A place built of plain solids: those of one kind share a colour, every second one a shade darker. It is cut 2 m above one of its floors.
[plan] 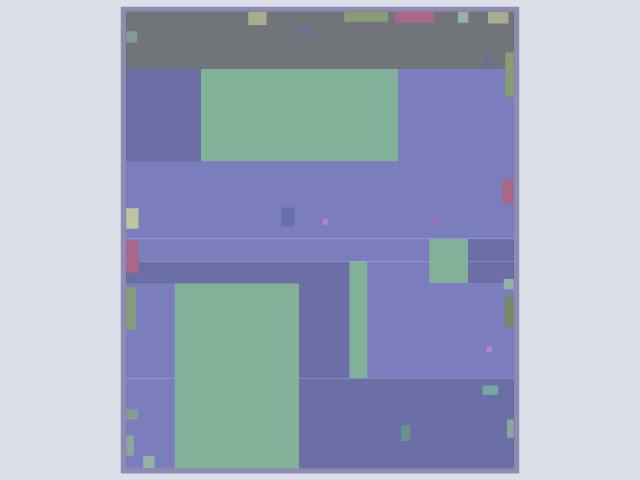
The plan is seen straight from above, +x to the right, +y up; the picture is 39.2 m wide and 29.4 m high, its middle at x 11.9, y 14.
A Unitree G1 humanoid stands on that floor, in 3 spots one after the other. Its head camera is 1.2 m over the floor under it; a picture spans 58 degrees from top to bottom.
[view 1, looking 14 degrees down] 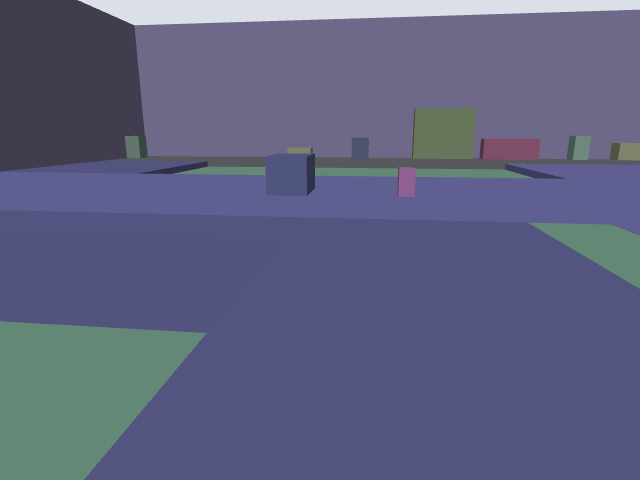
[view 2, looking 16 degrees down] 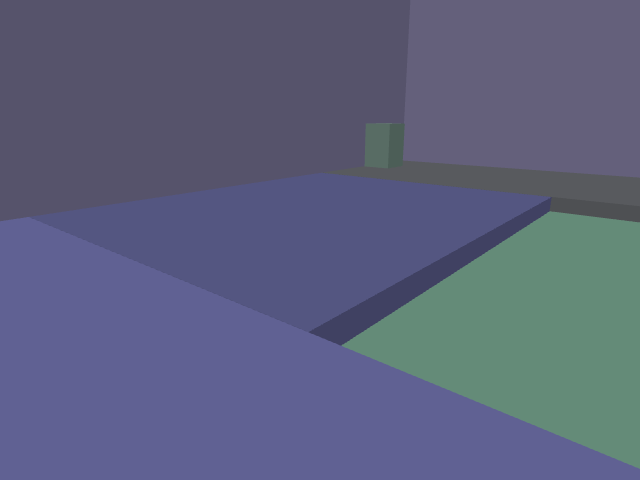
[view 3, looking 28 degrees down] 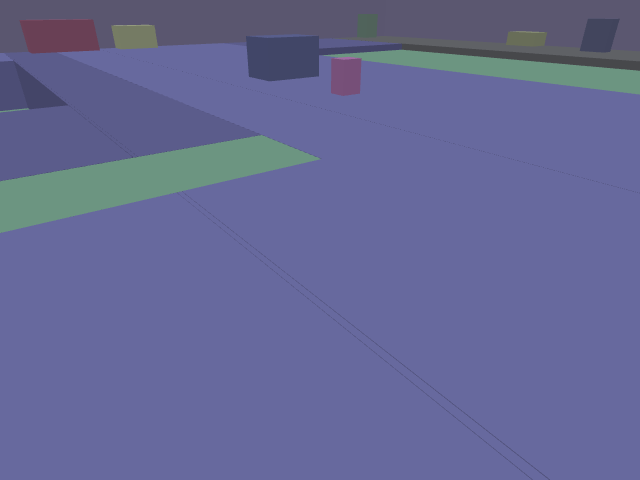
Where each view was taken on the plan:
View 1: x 11.60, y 6.59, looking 97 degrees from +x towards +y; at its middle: floor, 4.96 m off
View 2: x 6.11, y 17.14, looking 130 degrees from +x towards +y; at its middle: floor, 4.35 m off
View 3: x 17.84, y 10.37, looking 143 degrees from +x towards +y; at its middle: floor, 2.56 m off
